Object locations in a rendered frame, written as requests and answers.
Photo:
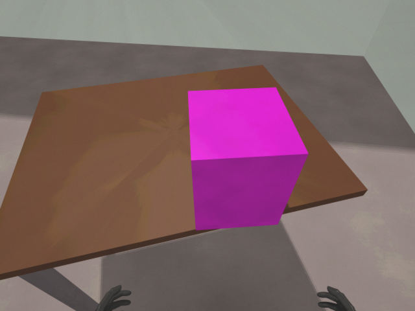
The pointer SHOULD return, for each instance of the robot right hand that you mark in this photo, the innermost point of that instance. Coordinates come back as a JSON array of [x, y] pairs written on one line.
[[335, 295]]

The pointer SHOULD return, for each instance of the robot left hand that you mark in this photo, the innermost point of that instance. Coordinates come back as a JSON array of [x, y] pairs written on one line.
[[108, 303]]

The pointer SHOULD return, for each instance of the carton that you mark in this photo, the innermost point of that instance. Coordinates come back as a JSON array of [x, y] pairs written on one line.
[[246, 157]]

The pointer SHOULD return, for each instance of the table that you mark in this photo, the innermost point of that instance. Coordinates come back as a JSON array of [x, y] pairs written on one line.
[[106, 169]]

